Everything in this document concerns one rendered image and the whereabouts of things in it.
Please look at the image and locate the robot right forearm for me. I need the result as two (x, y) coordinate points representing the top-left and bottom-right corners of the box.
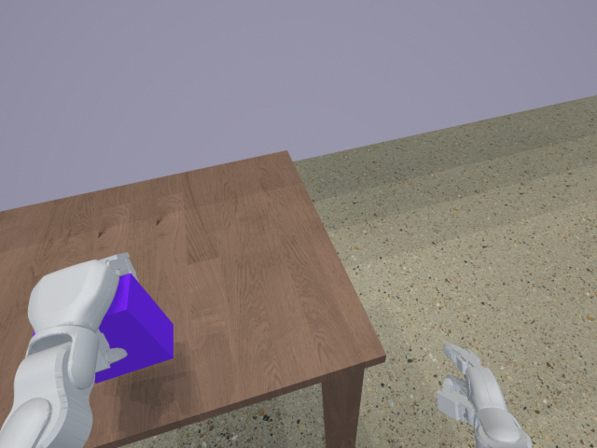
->
(474, 407), (532, 448)

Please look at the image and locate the robot right hand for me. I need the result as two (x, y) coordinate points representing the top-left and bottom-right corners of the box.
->
(437, 343), (507, 427)

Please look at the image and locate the robot left forearm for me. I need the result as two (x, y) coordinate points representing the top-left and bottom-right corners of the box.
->
(0, 325), (100, 448)

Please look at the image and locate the table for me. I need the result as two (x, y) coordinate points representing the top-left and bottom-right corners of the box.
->
(0, 150), (386, 448)

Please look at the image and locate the robot left hand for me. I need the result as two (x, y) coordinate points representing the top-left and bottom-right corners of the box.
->
(28, 252), (139, 373)

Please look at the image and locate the sponge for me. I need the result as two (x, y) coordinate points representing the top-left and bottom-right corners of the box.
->
(33, 273), (174, 384)

